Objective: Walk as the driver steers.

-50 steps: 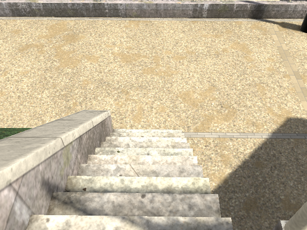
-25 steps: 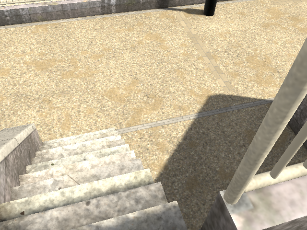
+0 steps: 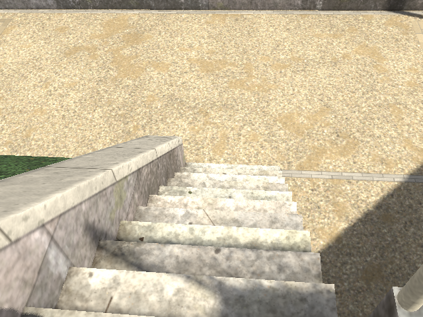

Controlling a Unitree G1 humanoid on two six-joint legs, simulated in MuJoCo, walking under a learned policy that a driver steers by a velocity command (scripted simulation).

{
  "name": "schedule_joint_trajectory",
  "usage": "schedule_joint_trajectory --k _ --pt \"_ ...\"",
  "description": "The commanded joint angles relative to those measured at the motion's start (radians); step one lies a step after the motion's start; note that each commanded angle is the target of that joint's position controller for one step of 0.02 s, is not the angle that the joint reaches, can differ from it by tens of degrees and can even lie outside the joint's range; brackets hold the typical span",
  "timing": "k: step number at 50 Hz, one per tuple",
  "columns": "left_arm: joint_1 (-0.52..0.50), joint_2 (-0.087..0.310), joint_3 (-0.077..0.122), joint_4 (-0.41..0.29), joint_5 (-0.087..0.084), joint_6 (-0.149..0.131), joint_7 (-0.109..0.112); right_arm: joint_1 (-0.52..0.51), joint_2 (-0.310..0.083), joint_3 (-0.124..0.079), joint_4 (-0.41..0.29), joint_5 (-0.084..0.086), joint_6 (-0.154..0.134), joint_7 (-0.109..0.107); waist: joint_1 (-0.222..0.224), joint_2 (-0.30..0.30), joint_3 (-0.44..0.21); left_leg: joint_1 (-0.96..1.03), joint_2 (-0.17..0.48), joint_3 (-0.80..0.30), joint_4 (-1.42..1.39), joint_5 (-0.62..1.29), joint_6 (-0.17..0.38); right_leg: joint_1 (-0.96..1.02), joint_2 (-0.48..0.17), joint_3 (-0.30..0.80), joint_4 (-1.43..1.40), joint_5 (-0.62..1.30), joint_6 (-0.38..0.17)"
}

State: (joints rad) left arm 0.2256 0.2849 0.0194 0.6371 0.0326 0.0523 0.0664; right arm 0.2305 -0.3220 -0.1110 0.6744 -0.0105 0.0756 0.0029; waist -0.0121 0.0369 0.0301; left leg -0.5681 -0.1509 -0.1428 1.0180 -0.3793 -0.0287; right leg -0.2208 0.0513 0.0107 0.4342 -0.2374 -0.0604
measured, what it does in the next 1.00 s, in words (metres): steps to the left: left foot, then right foot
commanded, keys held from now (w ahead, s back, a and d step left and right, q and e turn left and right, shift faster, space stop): q+shift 0.12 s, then w+q+shift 0.12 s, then q+shift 0.10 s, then shift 0.16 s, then e+shift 0.50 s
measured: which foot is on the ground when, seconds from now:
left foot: up 0.00-0.42, down 0.44-0.94, up 0.96-1.00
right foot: down 0.00-0.42, up 0.44-0.92, down 0.94-1.00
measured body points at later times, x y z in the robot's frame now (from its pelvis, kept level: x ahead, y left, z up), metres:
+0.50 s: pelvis +0.03 +0.06 -0.02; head +0.05 +0.09 +0.43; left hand -0.07 +0.34 -0.15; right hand +0.34 -0.07 -0.07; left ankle +0.00 +0.13 -0.74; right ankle +0.01 -0.09 -0.69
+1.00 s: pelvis +0.08 +0.09 -0.03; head +0.13 +0.08 +0.42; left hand +0.18 +0.37 -0.12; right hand +0.24 -0.15 -0.16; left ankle +0.01 +0.15 -0.70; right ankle +0.12 +0.02 -0.74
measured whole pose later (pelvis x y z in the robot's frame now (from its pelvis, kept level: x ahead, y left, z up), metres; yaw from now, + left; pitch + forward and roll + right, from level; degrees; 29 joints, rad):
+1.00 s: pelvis +0.08 +0.09 -0.03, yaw +10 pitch +1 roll +0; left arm 0.20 0.26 0.04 0.62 0.01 0.05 -0.01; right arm 0.23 -0.27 -0.03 0.72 -0.02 0.05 -0.04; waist 0.01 0.04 0.07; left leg -0.36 0.02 0.16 1.01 -0.54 0.01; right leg -0.39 0.05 -0.07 0.71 -0.29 -0.12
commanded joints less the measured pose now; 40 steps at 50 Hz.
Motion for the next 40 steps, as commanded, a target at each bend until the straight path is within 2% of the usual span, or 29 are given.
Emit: schedule_joint_trajectory --k 1,2,4,6,7,8,9,10,12,14,16,18,19,20,21,22,23,24,25,26,27,28,29,31,32,34,37,40 --pt "-0.142 0.07 0.01 -0.134 0.003 -0.025 0.001 0.076 -0.104 -0.023 -0.029 -0.002 0.012 0.016 -0.047 -0.152 -0.035 -0.05 0.075 0.073 0.315 0.027 -0.022 0.003 -0.235 0.107 -0.136 0.273 -0.106" --pt "-0.11 0.068 0.01 -0.129 0.006 -0.03 -0.005 0.045 -0.105 -0.018 -0.047 0.002 0.022 0.023 -0.032 -0.154 -0.037 -0.075 0.088 0.088 0.308 0.033 -0.027 0.038 -0.239 0.081 -0.115 0.341 -0.116" --pt "-0.016 0.106 0.029 -0.093 0.005 -0.04 -0.015 -0.038 -0.081 0.0 -0.079 -0.001 0.021 0.029 0.012 -0.139 -0.035 -0.125 0.113 0.14 0.233 0.044 -0.041 0.13 -0.258 0.043 -0.077 0.46 -0.125" --pt "0.056 0.125 0.043 -0.071 0.004 -0.042 -0.018 -0.079 -0.058 0.012 -0.1 0.0 0.021 0.035 0.048 -0.159 -0.051 -0.139 0.133 0.157 0.15 0.019 -0.049 0.216 -0.292 0.028 -0.048 0.546 -0.133" --pt "0.093 0.13 0.048 -0.066 0.011 -0.041 -0.022 -0.086 -0.061 0.013 -0.106 0.005 0.024 0.043 0.072 -0.186 -0.078 -0.135 0.143 0.159 0.108 0.01 -0.043 0.244 -0.311 0.041 -0.082 0.349 -0.131" --pt "0.115 0.139 0.054 -0.062 0.016 -0.043 -0.026 -0.116 -0.066 0.016 -0.124 0.006 0.027 0.055 0.095 -0.211 -0.078 -0.142 0.157 0.168 0.063 0.009 -0.03 0.255 -0.332 0.072 -0.147 0.033 -0.138" --pt "0.121 0.155 0.061 -0.061 0.017 -0.046 -0.032 -0.155 -0.078 0.013 -0.144 0.006 0.029 0.067 0.107 -0.22 -0.056 -0.155 0.167 0.171 0.023 0.007 -0.018 0.25 -0.354 0.109 -0.203 -0.202 -0.134" --pt "0.12 0.165 0.065 -0.059 0.015 -0.052 -0.036 -0.182 -0.082 0.013 -0.158 0.005 0.03 0.079 0.107 -0.215 -0.034 -0.164 0.174 0.167 -0.011 0.014 -0.009 0.242 -0.379 0.135 -0.241 -0.327 -0.128" --pt "0.111 0.167 0.069 -0.058 0.012 -0.067 -0.038 -0.224 -0.076 0.012 -0.181 0.003 0.029 0.094 0.105 -0.169 0.012 -0.157 0.188 0.172 -0.065 0.024 0.009 0.219 -0.409 0.113 -0.264 -0.355 -0.105" --pt "0.137 0.168 0.074 -0.03 0.009 -0.076 -0.045 -0.25 -0.052 0.019 -0.187 -0.007 0.014 0.092 0.102 -0.107 0.035 -0.114 0.205 0.189 -0.123 -0.016 0.028 0.223 -0.416 0.039 -0.249 -0.231 -0.1" --pt "0.119 0.164 0.074 -0.012 0.01 -0.079 -0.05 -0.247 -0.02 0.031 -0.188 -0.004 0.004 0.087 0.083 -0.131 0.029 -0.007 0.199 0.224 -0.195 -0.06 0.042 0.186 -0.391 -0.077 -0.183 -0.006 -0.084" --pt "0.106 0.172 0.073 0.001 0.007 -0.073 -0.054 -0.212 -0.009 0.036 -0.182 0.0 -0.003 0.082 0.064 -0.181 -0.013 0.136 0.153 0.276 -0.277 -0.078 0.06 0.135 -0.371 -0.161 -0.074 0.299 -0.064" --pt "0.106 0.184 0.072 0.014 0.001 -0.068 -0.055 -0.171 -0.006 0.036 -0.174 0.002 -0.003 0.078 0.043 -0.192 -0.03 0.212 0.124 0.292 -0.33 -0.06 0.074 0.11 -0.374 -0.186 -0.008 0.432 -0.052" --pt "0.083 0.194 0.074 0.017 -0.014 -0.061 -0.058 -0.085 -0.011 0.03 -0.145 -0.001 -0.005 0.066 -0.008 -0.166 -0.067 0.348 0.084 0.301 -0.42 0.005 0.095 0.056 -0.355 -0.234 0.123 0.559 -0.018" --pt "0.063 0.183 0.067 0.012 -0.037 -0.054 -0.068 0.06 -0.041 0.014 -0.088 -0.014 -0.01 0.042 -0.084 -0.086 -0.153 0.569 0.053 0.27 -0.563 0.079 0.128 -0.045 -0.297 -0.298 0.351 0.544 0.032" --pt "0.08 0.078 0.037 -0.025 -0.028 -0.05 -0.076 0.131 -0.135 -0.004 -0.076 -0.024 -0.02 0.018 -0.089 0.135 -0.185 0.767 0.31 -0.072 -0.664 0.115 0.174 -0.34 -0.217 -0.28 0.625 -0.229 0.089" --pt "0.078 0.06 0.026 -0.084 0.015 -0.041 -0.069 0.109 -0.274 -0.026 -0.141 0.006 -0.028 0.005 -0.074 0.216 -0.209 0.765 0.598 -0.47 -0.739 0.45 0.315 -0.567 -0.107 -0.164 0.78 -0.409 0.146" --pt "0.008 0.138 0.047 -0.086 0.017 -0.029 -0.059 0.154 -0.219 -0.019 -0.104 0.026 -0.028 0.001 -0.127 0.082 -0.186 0.697 0.587 -0.347 -0.693 0.639 0.386 -0.527 -0.145 -0.051 0.821 -0.395 0.148" --pt "0.012 0.126 0.045 -0.074 -0.008 -0.028 -0.059 0.1 -0.161 0.007 -0.086 0.022 -0.035 -0.007 -0.069 0.093 -0.101 0.629 0.519 -0.233 -0.677 0.712 0.366 -0.511 -0.153 -0.04 0.814 -0.331 0.145" --pt "0.046 0.119 0.04 -0.035 -0.019 -0.032 -0.059 0.018 -0.093 0.033 -0.082 0.016 -0.046 -0.011 -0.016 0.052 -0.051 0.556 0.439 -0.105 -0.69 0.758 0.304 -0.446 -0.172 -0.03 0.741 -0.225 0.139" --pt "0.101 0.111 0.037 -0.001 -0.011 -0.03 -0.063 -0.054 -0.06 0.05 -0.079 0.016 -0.057 -0.018 0.036 0.069 -0.049 0.512 0.376 -0.02 -0.698 0.812 0.253 -0.364 -0.173 -0.037 0.681 -0.153 0.133" --pt "0.168 0.116 0.037 0.047 -0.002 -0.023 -0.072 -0.081 -0.032 0.066 -0.068 0.012 -0.068 -0.019 0.06 0.078 -0.063 0.471 0.344 0.047 -0.698 0.927 0.229 -0.275 -0.149 -0.052 0.664 -0.098 0.128" --pt "0.211 0.109 0.036 0.08 -0.009 -0.018 -0.08 -0.086 -0.019 0.076 -0.052 0.003 -0.078 -0.018 0.076 0.068 -0.08 0.447 0.336 0.092 -0.701 0.973 0.215 -0.217 -0.124 -0.047 0.648 -0.075 0.12" --pt "0.217 0.09 0.037 0.106 -0.028 -0.012 -0.088 -0.055 -0.021 0.082 -0.022 -0.007 -0.094 -0.022 0.06 0.046 -0.063 0.436 0.345 0.147 -0.707 1.004 0.191 -0.187 -0.079 -0.005 0.602 -0.051 0.099" --pt "0.199 0.083 0.037 0.102 -0.03 -0.01 -0.087 -0.042 -0.034 0.079 -0.01 -0.007 -0.096 -0.027 0.052 0.053 -0.044 0.438 0.352 0.164 -0.708 0.986 0.183 -0.202 -0.062 0.013 0.582 -0.044 0.09" --pt "0.149 0.086 0.044 0.079 -0.019 -0.005 -0.087 -0.027 -0.052 0.07 0.002 -0.001 -0.091 -0.037 0.039 0.069 -0.028 0.472 0.361 0.189 -0.689 0.933 0.177 -0.258 -0.059 -0.003 0.565 -0.031 0.075" --pt "0.053 0.056 0.039 0.033 -0.004 0.003 -0.089 0.022 -0.028 0.073 0.014 0.002 -0.08 -0.047 0.0 0.062 -0.008 0.506 0.395 0.204 -0.661 0.883 0.204 -0.318 -0.079 -0.035 0.503 -0.044 0.067" --pt "0.001 0.031 0.034 -0.014 -0.007 0.012 -0.097 0.047 -0.031 0.067 0.012 -0.002 -0.068 -0.051 -0.015 0.067 -0.014 0.518 0.423 0.213 -0.608 0.891 0.23 -0.32 -0.077 -0.072 0.445 -0.102 0.051"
